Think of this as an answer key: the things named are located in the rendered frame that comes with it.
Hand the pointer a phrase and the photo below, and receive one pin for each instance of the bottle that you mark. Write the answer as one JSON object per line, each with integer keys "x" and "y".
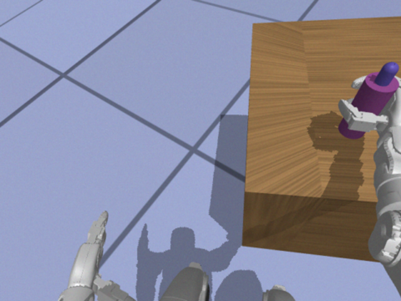
{"x": 374, "y": 93}

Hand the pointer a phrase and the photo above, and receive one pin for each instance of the left robot hand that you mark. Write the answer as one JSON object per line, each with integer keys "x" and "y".
{"x": 84, "y": 272}

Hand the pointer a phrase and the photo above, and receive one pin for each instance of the left robot arm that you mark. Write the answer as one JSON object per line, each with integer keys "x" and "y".
{"x": 77, "y": 294}

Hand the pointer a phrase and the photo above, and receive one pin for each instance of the right robot hand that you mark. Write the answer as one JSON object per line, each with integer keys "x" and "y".
{"x": 390, "y": 116}

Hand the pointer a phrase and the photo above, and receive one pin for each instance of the right robot arm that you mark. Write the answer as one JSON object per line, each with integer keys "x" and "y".
{"x": 384, "y": 243}

